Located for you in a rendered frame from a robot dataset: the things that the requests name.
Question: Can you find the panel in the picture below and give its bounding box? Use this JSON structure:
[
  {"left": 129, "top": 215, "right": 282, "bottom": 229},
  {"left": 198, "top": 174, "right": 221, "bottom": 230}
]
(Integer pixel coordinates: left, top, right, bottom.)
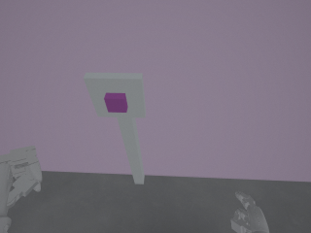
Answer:
[{"left": 84, "top": 72, "right": 146, "bottom": 184}]

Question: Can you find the robot left hand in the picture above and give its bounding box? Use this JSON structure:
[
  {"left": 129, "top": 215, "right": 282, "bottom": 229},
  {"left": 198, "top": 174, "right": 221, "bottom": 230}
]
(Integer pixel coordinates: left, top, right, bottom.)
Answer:
[{"left": 0, "top": 146, "right": 43, "bottom": 216}]

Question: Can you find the button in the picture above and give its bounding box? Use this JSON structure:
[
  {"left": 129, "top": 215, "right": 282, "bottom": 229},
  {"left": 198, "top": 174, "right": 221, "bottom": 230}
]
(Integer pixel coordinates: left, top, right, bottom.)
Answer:
[{"left": 104, "top": 92, "right": 128, "bottom": 113}]

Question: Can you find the left robot forearm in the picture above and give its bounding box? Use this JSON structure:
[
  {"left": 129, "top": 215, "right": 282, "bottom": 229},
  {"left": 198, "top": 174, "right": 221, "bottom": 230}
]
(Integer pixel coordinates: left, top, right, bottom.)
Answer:
[{"left": 0, "top": 215, "right": 12, "bottom": 233}]

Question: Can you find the robot right hand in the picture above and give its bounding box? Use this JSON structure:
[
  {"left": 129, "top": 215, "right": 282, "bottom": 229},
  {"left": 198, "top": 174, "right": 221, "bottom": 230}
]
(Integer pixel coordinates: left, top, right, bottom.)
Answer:
[{"left": 230, "top": 190, "right": 269, "bottom": 233}]

